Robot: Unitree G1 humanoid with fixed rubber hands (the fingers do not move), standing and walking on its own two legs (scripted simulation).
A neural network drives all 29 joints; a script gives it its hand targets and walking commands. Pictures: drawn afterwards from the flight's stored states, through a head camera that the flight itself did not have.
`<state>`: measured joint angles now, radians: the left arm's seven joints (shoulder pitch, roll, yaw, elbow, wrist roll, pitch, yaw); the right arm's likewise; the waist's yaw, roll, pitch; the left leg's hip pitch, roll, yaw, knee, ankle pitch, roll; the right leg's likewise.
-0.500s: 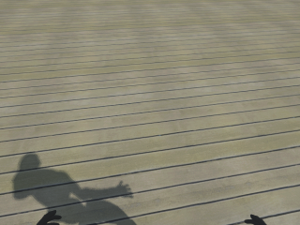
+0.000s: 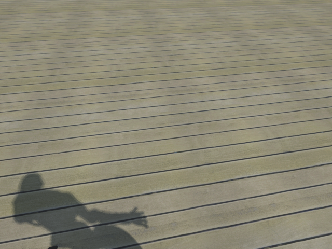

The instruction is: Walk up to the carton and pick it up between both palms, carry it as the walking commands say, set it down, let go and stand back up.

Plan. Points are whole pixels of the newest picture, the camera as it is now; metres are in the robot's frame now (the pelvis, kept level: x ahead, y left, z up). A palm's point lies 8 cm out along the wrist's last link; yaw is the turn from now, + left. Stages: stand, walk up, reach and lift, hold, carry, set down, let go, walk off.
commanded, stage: walk up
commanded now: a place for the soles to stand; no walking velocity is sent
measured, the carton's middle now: out of the picture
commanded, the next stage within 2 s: none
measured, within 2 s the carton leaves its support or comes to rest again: neither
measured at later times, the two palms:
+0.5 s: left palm (125, 179) +0.34 +0.14 -0.06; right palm out of the picture +0.07 -0.50 -0.08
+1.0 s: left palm (272, 113) +0.63 -0.39 -0.03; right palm out of the picture -0.10 -0.50 -0.04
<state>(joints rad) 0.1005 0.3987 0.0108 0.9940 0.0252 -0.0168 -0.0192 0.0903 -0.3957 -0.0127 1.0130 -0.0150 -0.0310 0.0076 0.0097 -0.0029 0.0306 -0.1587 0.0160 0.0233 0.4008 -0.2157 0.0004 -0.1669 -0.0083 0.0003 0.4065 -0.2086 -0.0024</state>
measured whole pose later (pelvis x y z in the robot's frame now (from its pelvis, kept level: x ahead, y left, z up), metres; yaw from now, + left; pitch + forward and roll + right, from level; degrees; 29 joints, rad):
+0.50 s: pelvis +0.09 -0.12 -0.01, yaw -28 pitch +2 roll +1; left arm 0.18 0.48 0.11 0.75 0.02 0.03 -0.18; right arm 0.18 -0.54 -0.07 0.87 -0.02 -0.11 0.02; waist 0.09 0.02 -0.06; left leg -0.41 0.07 0.11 0.80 -0.44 0.00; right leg -0.36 0.02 0.06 0.52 -0.19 -0.05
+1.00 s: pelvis +0.23 -0.30 -0.01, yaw -52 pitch +3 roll -1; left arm -0.18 0.50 0.06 0.73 0.02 0.01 -0.20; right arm 0.40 -0.56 -0.10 0.92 -0.04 -0.11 0.00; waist -0.17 -0.07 -0.03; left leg 0.09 0.17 0.40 0.28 -0.35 -0.09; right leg -0.49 -0.07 -0.06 0.56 -0.16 -0.01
